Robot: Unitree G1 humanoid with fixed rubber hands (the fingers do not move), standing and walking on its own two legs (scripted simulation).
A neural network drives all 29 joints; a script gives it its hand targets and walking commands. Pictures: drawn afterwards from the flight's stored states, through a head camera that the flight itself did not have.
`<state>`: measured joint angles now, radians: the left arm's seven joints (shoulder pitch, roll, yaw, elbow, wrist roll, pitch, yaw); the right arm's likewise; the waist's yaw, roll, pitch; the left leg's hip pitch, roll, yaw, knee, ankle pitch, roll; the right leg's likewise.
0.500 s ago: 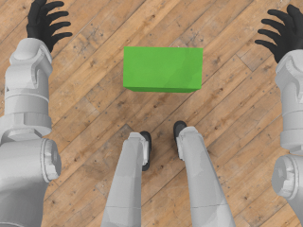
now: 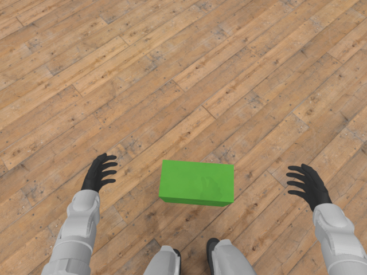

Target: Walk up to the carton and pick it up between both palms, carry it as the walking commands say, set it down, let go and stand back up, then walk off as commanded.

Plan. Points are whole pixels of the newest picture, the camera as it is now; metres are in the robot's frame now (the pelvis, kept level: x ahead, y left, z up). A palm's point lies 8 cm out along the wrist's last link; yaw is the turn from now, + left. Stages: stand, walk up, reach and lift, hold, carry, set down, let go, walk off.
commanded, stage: let go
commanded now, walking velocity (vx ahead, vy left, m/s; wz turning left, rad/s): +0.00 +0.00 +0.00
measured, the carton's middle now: (195, 185) +0.38 -0.02 -0.59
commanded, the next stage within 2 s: stand in 0.82 s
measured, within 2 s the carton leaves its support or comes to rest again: neither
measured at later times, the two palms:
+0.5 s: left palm (53, 267) +0.16 +0.26 -0.02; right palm (320, 271) +0.15 -0.20 -0.03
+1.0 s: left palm out of the picture +0.14 +0.25 -0.03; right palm (364, 263) +0.16 -0.29 -0.03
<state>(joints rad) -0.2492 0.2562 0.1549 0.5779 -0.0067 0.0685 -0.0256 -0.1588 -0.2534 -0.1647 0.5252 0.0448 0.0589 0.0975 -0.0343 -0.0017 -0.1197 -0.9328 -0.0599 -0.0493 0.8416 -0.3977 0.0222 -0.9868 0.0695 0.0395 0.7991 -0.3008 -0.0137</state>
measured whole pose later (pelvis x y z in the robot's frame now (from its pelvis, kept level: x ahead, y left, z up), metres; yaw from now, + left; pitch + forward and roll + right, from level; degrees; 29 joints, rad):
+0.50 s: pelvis +0.00 +0.03 +0.05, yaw -1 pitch -1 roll -1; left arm 0.23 0.22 0.02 0.46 0.00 0.06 -0.05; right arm 0.28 -0.21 -0.05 0.41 -0.01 0.08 0.09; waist 0.01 0.03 0.06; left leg -0.16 -0.07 -0.02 0.50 -0.32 0.07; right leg -0.23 0.04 0.09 0.48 -0.23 0.02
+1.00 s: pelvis +0.02 -0.02 +0.05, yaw +1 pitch -2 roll +0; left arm 0.23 0.28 0.02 0.66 0.03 0.04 0.00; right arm 0.25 -0.31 -0.05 0.58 -0.03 0.08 0.01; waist 0.01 0.03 -0.01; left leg -0.12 -0.03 -0.08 0.50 -0.34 0.01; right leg -0.18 0.08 0.03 0.50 -0.27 -0.05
